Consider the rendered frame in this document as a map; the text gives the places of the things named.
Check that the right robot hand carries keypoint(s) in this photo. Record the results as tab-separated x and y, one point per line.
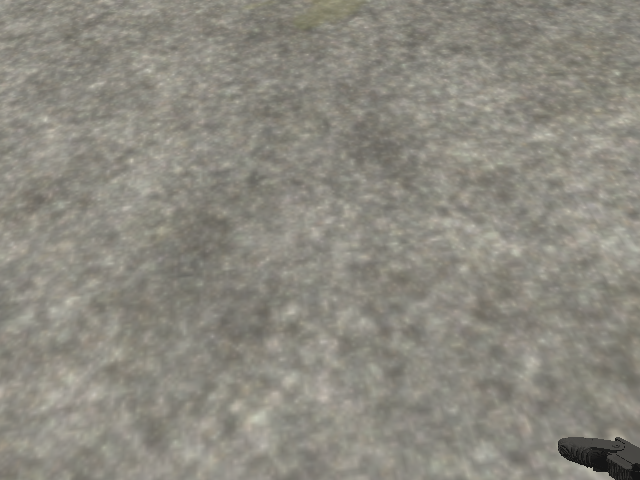
619	458

